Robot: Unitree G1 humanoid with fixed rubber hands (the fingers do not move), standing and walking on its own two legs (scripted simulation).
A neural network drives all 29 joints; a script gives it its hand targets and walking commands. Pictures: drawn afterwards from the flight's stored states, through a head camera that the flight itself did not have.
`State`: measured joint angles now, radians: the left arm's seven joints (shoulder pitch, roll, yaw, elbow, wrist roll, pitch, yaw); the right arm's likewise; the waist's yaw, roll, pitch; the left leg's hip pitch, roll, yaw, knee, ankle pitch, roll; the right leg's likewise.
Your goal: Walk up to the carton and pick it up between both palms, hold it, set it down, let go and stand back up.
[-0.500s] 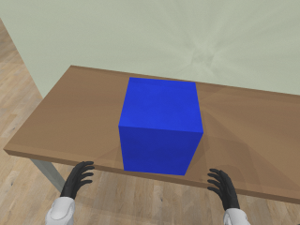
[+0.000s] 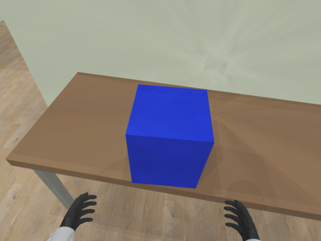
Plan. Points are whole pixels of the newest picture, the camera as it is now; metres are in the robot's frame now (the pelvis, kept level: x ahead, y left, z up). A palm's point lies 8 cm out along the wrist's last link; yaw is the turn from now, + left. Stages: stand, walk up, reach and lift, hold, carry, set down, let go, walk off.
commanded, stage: set down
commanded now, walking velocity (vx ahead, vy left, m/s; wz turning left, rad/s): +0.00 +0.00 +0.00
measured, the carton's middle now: (167, 138) +0.42 +0.01 -0.01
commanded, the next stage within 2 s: let go in 0.10 s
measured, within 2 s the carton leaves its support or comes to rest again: neither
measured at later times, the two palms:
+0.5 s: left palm (73, 234) +0.16 +0.23 -0.08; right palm out of the picture +0.15 -0.22 -0.08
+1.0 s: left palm out of the picture +0.08 +0.25 -0.11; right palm out of the picture +0.07 -0.25 -0.12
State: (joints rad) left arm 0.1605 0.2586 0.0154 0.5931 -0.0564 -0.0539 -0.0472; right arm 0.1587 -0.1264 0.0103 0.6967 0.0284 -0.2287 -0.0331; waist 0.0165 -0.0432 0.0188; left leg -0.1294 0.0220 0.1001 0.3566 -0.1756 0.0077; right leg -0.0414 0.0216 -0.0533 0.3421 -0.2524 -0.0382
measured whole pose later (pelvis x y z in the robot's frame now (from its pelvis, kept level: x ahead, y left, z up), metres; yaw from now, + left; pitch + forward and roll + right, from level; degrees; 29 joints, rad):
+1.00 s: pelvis -0.01 +0.00 +0.00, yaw +0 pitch +1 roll +0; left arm 0.33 0.22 0.02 0.65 0.04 -0.01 0.00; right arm 0.28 -0.22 -0.04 0.81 -0.04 0.00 0.03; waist 0.00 -0.01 -0.03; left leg -0.26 0.03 0.09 0.45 -0.20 0.01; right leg -0.16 0.02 -0.06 0.42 -0.27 -0.03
